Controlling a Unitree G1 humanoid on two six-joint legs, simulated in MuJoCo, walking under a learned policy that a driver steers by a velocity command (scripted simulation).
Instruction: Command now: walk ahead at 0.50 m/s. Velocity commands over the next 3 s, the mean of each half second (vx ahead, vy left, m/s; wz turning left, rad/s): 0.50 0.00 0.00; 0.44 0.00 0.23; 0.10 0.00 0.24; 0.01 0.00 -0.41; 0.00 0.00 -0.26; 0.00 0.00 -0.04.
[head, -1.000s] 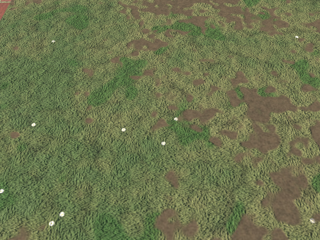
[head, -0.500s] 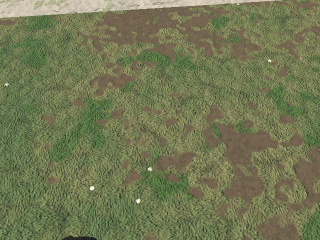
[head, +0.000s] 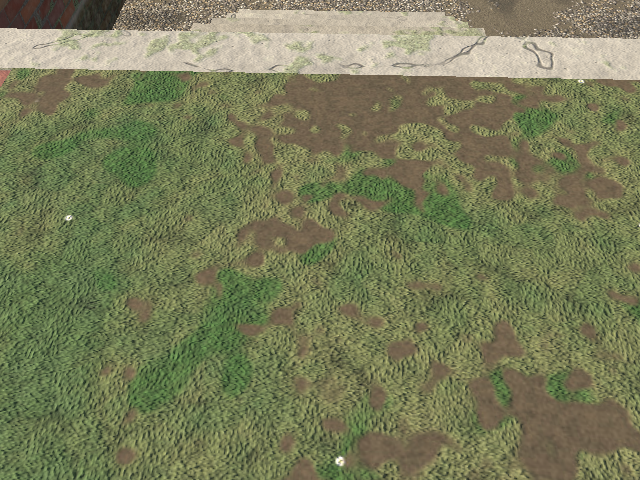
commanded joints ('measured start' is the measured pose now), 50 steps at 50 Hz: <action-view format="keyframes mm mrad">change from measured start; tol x32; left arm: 1 74 145 26 -4 9 -2 14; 29 -567 89 23 -256 4 46 -30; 35 -13 260 89 -123 47 0 9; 50 -173 130 38 -119 -7 -8 31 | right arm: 1 -109 -67 -12 -87 1 -21 -3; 7 484 -273 -91 65 -46 -52 -38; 50 170 -3 -32 -13 -3 18 -4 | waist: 1 -15 -98 77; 7 -190 180 -325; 50 -90 -139 12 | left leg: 1 -43 -24 16 -62 -53 29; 5 397 -121 59 -201 -113 106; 7 948 333 -590 -286 -248 296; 13 438 149 -261 -503 -44 165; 33 692 133 -90 -213 640 119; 36 48 -144 -24 589 -532 51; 50 99 -27 30 129 -9 8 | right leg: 1 36 -320 133 17 578 -114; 5 -13 -276 63 399 907 -66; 8 -684 -41 107 1177 -224 -10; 30 -723 -144 1 422 162 12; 34 -162 -94 9 280 140 -67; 36 256 -572 696 130 30 -230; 50 -248 -300 -138 94 768 -49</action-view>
